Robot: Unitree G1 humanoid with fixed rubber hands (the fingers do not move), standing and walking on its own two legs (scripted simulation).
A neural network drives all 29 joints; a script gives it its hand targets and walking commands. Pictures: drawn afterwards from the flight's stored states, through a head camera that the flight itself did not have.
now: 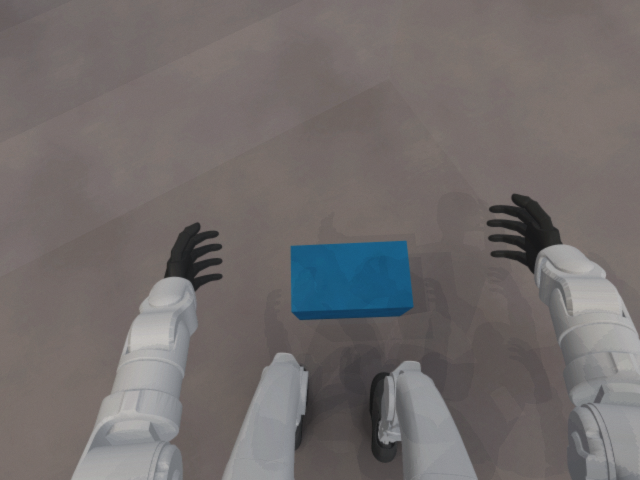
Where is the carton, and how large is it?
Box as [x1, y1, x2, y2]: [291, 241, 413, 319]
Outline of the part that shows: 406,241 291,246 291,311 299,319 400,315 413,306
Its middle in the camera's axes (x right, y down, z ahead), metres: +0.08 +0.12 +0.98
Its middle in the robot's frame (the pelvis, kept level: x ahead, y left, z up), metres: +0.43 +0.00 -0.57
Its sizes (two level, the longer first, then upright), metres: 0.274 0.155 0.203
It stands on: the floor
